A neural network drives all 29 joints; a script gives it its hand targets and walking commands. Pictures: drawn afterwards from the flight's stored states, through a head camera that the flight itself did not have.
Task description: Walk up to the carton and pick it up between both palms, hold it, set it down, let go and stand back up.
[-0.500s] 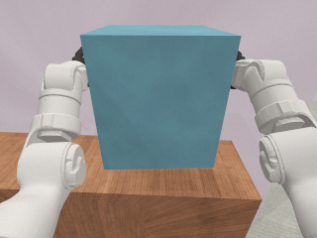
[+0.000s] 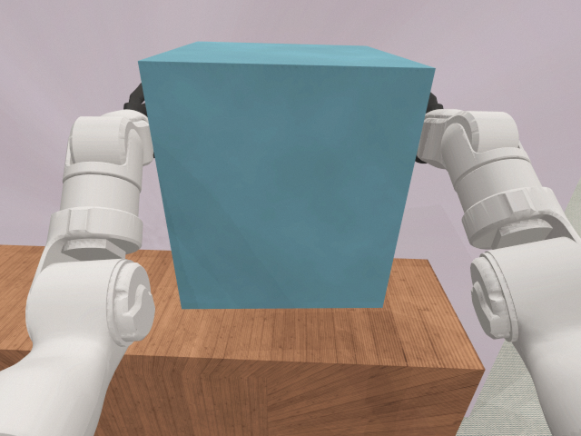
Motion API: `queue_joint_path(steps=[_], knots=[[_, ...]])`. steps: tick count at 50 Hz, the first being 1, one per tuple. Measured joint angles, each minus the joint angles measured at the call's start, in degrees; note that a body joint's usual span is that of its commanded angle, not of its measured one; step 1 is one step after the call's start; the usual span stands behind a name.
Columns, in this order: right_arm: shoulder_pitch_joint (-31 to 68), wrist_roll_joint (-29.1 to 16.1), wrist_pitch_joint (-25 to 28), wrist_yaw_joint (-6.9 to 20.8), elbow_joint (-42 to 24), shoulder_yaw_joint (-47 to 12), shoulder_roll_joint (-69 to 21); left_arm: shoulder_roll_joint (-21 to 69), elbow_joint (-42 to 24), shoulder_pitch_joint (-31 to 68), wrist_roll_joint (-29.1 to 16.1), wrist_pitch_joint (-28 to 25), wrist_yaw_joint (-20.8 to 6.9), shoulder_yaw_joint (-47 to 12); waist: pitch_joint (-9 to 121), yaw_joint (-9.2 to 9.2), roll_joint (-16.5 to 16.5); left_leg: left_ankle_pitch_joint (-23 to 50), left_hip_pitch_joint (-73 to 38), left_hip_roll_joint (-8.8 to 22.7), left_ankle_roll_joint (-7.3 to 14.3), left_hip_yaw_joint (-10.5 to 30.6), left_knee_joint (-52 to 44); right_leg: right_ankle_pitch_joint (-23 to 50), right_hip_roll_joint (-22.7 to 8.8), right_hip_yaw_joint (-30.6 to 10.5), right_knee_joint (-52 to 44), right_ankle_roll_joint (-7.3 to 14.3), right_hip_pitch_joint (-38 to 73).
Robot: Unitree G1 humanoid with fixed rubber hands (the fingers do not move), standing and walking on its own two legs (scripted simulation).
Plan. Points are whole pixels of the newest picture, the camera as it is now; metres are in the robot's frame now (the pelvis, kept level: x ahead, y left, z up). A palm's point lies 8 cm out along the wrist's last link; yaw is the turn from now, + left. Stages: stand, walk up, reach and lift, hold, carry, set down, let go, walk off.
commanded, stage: hold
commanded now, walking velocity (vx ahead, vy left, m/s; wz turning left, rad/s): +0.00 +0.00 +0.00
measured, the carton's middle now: (283, 164) +0.41 +0.02 +0.30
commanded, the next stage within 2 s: set down in 1.66 s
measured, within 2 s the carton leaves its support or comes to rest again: neither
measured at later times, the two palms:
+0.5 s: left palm (143, 136) +0.36 +0.19 +0.35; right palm (430, 131) +0.36 -0.16 +0.36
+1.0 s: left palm (140, 135) +0.36 +0.19 +0.35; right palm (428, 135) +0.36 -0.16 +0.35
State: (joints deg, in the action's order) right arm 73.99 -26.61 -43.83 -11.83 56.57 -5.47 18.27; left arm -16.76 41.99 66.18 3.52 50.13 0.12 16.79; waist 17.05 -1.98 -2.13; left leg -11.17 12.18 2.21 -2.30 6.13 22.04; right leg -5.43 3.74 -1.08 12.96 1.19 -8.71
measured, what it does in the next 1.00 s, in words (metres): stands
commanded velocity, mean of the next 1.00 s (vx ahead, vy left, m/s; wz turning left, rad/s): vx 0.00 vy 0.00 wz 0.00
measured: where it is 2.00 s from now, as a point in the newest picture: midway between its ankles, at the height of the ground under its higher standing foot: outside the picture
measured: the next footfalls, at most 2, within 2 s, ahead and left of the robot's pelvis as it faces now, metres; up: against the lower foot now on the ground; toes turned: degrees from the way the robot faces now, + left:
none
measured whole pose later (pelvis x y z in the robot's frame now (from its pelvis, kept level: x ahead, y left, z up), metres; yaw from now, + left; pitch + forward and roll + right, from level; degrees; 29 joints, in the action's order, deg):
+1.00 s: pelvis -0.01 +0.00 +0.00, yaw +0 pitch +2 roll -2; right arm 75.4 -25.9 -43.5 -11.0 59.4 -5.4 18.7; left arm -16.4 44.9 67.5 3.2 49.1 0.8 16.8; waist 17.4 -1.2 -2.1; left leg -10.8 13.5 2.2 -2.4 6.3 22.5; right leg -5.2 4.0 -1.8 13.7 1.2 -10.1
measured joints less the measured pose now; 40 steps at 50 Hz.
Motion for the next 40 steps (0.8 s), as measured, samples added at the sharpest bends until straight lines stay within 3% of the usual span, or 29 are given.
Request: queue_joint_path(steps=[12,22,40], knots=[[-0.71,-0.63,0.49,0.1,0.04,0.86,0.37,0.84,-4.09,-2.74,-0.44,1.1,0.72,-2.03,-0.24,-0.6,1.21,-0.4,0.48,-0.31,0.22,0.03,1.21,-0.22,-0.18,-0.16,0.81,-0.33,-0.26],[2.08,0.21,0.83,1.49,4.26,0.76,1.5,1.42,0.0,-0.05,-0.6,0.17,1.49,-2.11,-0.12,0.13,0.79,0.06,0.87,-0.67,0.33,0.19,0.8,-0.53,-0.49,-0.16,1.63,-0.4,-1.15],[0.44,0.19,0.17,0.91,1.5,-0.4,0.86,0.94,1.56,0.72,0.0,-0.48,0.96,0.0,0.0,0.31,-0.54,0.18,0.67,0.08,-0.13,0.23,0.46,0.15,0.31,-0.49,0.54,0.08,-0.68]])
